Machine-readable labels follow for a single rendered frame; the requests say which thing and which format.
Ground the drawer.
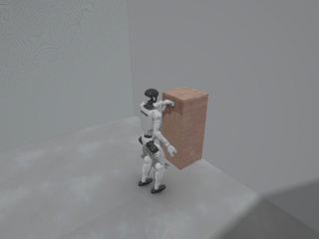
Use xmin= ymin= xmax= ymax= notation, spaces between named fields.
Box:
xmin=162 ymin=95 xmax=183 ymax=115

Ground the cabinet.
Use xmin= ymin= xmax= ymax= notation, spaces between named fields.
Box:
xmin=161 ymin=87 xmax=208 ymax=170

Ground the robot left forearm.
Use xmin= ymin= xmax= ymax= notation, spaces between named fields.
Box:
xmin=153 ymin=101 xmax=165 ymax=108

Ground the right robot upper arm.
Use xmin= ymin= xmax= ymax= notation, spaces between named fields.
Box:
xmin=153 ymin=111 xmax=162 ymax=137

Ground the right robot foot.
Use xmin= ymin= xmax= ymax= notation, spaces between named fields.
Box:
xmin=151 ymin=184 xmax=165 ymax=194

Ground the right robot thigh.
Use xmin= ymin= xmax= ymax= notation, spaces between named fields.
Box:
xmin=149 ymin=142 xmax=165 ymax=170

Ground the robot right forearm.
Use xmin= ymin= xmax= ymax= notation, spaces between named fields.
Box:
xmin=156 ymin=131 xmax=170 ymax=148

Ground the robot left hand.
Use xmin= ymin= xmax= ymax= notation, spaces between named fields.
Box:
xmin=162 ymin=100 xmax=174 ymax=111

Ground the robot right hand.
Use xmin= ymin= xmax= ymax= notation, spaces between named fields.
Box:
xmin=167 ymin=145 xmax=177 ymax=157

